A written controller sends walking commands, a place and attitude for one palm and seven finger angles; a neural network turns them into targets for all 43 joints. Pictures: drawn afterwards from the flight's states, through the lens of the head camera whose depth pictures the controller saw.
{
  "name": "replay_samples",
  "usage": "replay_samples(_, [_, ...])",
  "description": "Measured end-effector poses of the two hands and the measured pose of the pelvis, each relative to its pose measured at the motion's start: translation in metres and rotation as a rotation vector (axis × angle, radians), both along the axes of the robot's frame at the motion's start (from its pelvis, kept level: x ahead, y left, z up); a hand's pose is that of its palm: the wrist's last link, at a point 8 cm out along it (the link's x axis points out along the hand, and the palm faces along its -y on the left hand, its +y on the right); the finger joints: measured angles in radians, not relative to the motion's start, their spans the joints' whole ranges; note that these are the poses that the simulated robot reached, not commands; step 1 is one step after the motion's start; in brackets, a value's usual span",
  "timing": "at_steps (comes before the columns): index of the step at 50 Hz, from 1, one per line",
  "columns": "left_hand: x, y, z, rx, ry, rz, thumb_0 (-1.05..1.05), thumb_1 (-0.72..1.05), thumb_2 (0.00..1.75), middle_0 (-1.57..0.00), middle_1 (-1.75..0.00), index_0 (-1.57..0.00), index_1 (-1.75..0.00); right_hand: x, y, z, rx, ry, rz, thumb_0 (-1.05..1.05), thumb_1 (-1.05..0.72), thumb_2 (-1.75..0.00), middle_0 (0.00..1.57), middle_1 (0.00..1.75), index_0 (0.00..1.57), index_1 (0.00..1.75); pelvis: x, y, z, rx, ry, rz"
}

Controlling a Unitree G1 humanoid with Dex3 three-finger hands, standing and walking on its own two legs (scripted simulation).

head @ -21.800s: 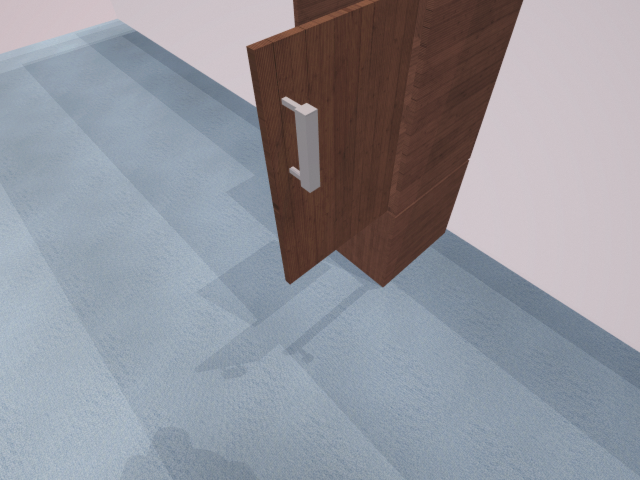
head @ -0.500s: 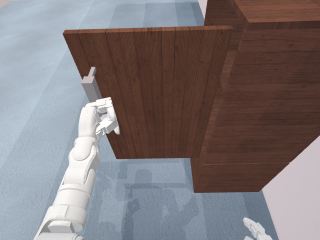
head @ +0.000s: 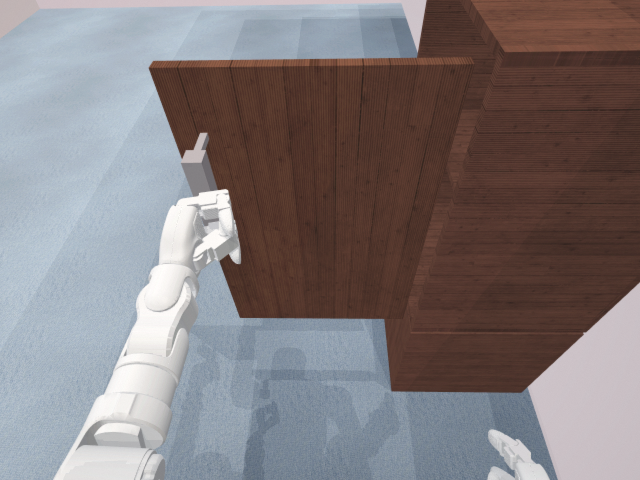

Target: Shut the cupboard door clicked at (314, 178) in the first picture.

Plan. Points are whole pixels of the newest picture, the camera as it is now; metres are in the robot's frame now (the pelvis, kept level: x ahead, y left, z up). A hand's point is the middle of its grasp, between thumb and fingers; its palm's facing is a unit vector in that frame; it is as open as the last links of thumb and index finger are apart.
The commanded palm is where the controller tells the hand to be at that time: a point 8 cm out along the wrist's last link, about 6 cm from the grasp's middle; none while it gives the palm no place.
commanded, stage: push the door shut along its arc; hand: left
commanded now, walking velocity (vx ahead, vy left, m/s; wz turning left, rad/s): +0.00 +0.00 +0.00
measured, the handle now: (212, 191) +0.48 +0.17 +0.10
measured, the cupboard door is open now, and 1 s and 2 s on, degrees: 90 77 58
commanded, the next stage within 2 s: pull the fist back off the door in 1.74 s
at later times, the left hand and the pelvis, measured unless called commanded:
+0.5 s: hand (246, 204) +0.45 +0.12 +0.10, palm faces -0.13 -0.99 -0.04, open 3.1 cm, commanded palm +0.45 +0.15 +0.10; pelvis -0.01 +0.01 -0.01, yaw +0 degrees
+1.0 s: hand (275, 171) +0.52 +0.08 +0.10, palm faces -0.28 -0.96 -0.01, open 3.1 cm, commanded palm +0.52 +0.13 +0.10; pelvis -0.01 +0.01 -0.02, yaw -2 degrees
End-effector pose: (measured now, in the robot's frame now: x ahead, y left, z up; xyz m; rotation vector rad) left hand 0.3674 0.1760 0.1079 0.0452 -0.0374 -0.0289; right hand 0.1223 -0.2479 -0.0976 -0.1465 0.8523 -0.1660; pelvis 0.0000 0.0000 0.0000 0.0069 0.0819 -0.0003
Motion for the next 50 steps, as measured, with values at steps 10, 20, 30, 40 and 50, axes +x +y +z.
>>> replay_samples(10, [0.028, -0.001, -0.009, -0.012, 0.035, -0.032, 0.01, 0.9, 0.9, -1.31, -1.5, -1.3, -1.5, -0.028, 0.004, -0.008, -0.013, 0.078, -0.03, 0.01, -0.91, -0.9, 0.2, 0.3, 0.2, 0.3, -0.005, 0.006, -0.002, -0.002, 0.021, -0.007])
replay_samples(20, [0.057, 0.002, -0.006, 0.005, 0.053, -0.072, 0.01, 0.9, 0.9, -1.32, -1.5, -1.3, -1.5, -0.078, 0.0, -0.022, -0.028, 0.22, -0.08, 0.01, -0.91, -0.9, 0.2, 0.3, 0.2, 0.3, -0.008, 0.011, -0.007, -0.009, 0.057, 0.001])
replay_samples(30, [0.09, -0.02, -0.004, 0.007, 0.063, -0.163, 0.01, 0.9, 0.9, -1.3, -1.5, -1.3, -1.5, -0.122, -0.005, -0.027, -0.052, 0.327, -0.117, 0.01, -0.91, -0.9, 0.2, 0.3, 0.2, 0.3, -0.013, 0.013, -0.012, -0.012, 0.11, 0.001])
replay_samples(40, [0.126, -0.033, -0.002, -0.024, 0.073, -0.202, 0.01, 0.9, 0.9, -1.3, -1.5, -1.29, -1.5, -0.156, -0.01, -0.022, -0.069, 0.383, -0.189, 0.01, -0.91, -0.9, 0.2, 0.3, 0.2, 0.3, -0.012, 0.01, -0.017, -0.013, 0.165, -0.022])
replay_samples(50, [0.149, -0.038, -0.004, -0.024, 0.101, -0.257, 0.01, 0.89, 0.9, -1.3, -1.5, -1.29, -1.5, -0.176, -0.008, -0.024, -0.067, 0.475, -0.21, 0.0, -0.91, -0.9, 0.2, 0.3, 0.2, 0.3, -0.009, 0.009, -0.021, -0.02, 0.207, -0.023])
